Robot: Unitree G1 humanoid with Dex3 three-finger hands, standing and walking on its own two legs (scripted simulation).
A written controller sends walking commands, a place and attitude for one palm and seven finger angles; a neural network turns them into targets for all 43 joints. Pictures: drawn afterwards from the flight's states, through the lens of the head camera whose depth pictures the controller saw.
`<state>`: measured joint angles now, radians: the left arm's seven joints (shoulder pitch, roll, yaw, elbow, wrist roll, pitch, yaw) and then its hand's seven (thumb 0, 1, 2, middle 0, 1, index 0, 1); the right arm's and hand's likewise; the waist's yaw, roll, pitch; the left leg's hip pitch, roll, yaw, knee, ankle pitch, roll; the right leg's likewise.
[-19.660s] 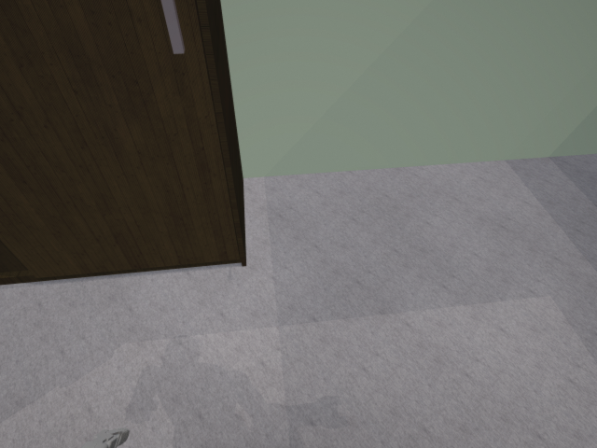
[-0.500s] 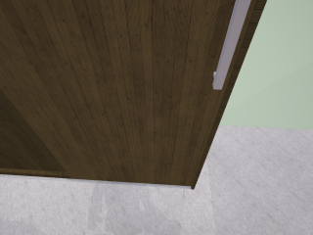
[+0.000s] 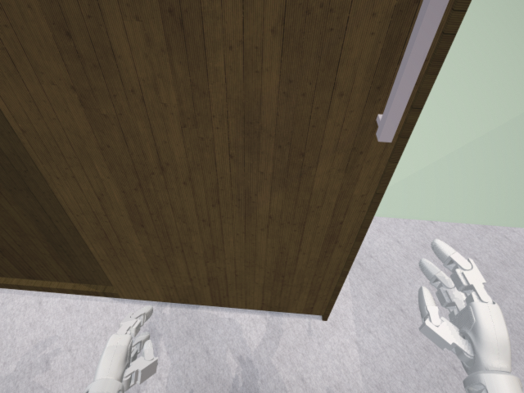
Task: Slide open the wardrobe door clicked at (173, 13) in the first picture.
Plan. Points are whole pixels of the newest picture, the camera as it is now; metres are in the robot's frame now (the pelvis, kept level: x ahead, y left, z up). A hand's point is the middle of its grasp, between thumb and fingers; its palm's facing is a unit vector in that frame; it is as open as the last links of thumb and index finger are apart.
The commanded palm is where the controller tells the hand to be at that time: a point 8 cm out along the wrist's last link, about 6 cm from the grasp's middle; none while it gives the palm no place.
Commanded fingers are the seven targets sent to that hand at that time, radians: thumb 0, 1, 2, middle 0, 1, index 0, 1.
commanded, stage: raise the hand with hooked fingers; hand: right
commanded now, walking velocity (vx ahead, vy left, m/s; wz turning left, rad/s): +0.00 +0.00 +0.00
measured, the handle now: (410, 52) +0.53 -0.15 +0.30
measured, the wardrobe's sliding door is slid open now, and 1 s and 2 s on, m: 0.00 0.00 0.00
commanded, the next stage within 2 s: move the hooked fingers beside the handle in 1.80 s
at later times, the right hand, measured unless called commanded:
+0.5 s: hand (479, 304) +0.24 -0.24 +0.10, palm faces -0.03 +1.00 -0.09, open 10.9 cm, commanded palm +0.20 -0.29 +0.13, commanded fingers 0.00 0.06 -0.49 0.27 0.92 0.27 0.92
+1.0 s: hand out of the picture +0.25 -0.31 +0.22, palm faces +0.11 +0.99 -0.13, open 13.6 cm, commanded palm +0.21 -0.34 +0.23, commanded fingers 0.00 0.50 -0.30 0.30 1.20 0.30 1.20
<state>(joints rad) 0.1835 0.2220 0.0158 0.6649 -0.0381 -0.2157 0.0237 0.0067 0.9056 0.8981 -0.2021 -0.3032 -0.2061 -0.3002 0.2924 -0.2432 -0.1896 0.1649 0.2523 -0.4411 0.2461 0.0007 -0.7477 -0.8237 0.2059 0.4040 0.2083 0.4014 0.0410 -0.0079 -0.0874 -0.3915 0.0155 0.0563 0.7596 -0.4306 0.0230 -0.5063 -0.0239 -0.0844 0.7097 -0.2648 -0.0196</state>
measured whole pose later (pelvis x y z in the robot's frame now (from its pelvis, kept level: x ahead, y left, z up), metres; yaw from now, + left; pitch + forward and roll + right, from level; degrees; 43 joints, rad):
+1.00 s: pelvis +0.01 -0.03 +0.02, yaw -3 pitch -3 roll +1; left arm 0.17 0.24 -0.10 0.59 -0.10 -0.26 0.11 0.01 0.90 0.90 -0.20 -0.30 -0.21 -0.30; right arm -0.05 -0.50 -0.45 -0.07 0.37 0.19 0.41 -0.01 0.41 -0.34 0.30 1.14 0.30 1.14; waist -0.07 -0.05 -0.02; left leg -0.11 0.03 0.10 0.48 -0.32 -0.01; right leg -0.29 0.01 -0.05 0.53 -0.20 -0.05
